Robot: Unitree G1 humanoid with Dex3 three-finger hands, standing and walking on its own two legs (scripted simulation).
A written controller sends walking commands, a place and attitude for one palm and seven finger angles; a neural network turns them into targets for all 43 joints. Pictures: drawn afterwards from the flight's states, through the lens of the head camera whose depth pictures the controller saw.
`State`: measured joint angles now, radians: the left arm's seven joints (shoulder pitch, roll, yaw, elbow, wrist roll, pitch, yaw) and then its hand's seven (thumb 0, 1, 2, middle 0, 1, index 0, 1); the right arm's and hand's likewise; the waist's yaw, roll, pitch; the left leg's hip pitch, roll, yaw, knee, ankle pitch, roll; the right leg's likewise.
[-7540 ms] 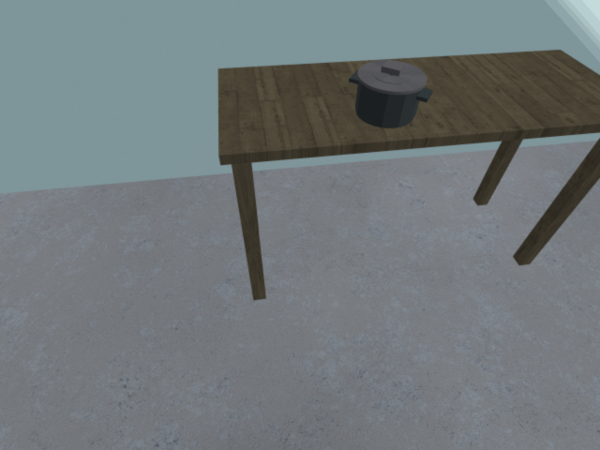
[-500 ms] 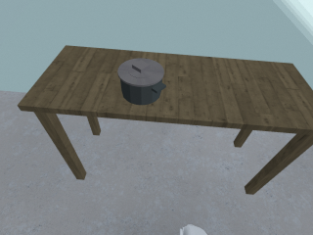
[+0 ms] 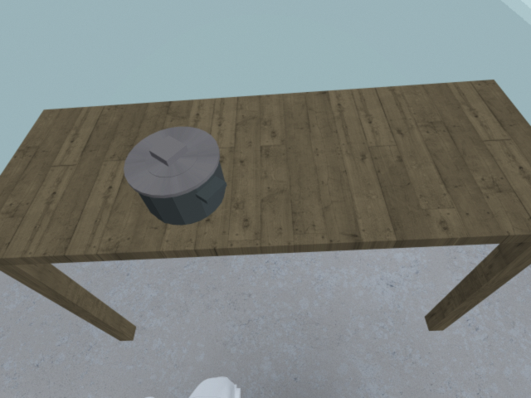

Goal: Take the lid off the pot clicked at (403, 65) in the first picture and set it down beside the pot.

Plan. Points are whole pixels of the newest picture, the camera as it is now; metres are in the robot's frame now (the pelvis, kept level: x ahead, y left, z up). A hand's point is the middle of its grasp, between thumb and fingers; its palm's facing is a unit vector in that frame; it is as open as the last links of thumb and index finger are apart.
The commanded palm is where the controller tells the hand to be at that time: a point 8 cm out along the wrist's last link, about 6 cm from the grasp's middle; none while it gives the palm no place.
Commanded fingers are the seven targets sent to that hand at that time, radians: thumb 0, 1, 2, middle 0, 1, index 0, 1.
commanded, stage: come to a stop and stand still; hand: left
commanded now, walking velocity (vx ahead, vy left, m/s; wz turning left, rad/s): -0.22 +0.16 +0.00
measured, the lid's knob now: (168, 150) +0.51 +0.20 +0.07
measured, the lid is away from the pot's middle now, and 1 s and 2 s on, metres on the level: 0.00 0.00 0.00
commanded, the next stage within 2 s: look again from close up in 1.10 s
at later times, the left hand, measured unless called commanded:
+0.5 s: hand out of the picture -0.02 +0.26 -0.18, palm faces +0.10 -0.97 -0.21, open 7.4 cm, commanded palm none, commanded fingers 0.00 0.90 0.90 -0.20 -0.30 -0.20 -0.30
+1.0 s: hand out of the picture -0.04 +0.23 -0.17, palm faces +0.03 -0.98 -0.20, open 7.3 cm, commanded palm none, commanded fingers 0.00 0.90 0.90 -0.20 -0.30 -0.20 -0.30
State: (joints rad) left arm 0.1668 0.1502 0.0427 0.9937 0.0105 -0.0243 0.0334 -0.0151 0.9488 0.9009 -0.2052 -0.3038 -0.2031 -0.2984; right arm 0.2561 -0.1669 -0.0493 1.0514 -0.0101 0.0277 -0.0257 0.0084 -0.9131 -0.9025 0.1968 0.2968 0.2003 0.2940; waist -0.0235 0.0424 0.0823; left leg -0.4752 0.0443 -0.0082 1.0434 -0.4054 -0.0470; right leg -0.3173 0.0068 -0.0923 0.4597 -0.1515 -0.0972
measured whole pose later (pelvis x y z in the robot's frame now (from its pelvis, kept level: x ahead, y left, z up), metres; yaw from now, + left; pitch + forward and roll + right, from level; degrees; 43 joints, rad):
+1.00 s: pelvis -0.05 +0.06 +0.00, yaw +0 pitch -1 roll +0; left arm 0.25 0.15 0.01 1.13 0.00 0.00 0.03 0.01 0.92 0.90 -0.20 -0.30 -0.20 -0.30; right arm 0.29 -0.13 -0.01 1.15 -0.01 0.01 -0.03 0.01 -0.91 -0.90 0.20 0.30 0.20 0.29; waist -0.01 0.01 0.03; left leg -0.16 0.00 0.00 0.40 -0.22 -0.01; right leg -0.17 0.02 -0.01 0.42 -0.23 -0.03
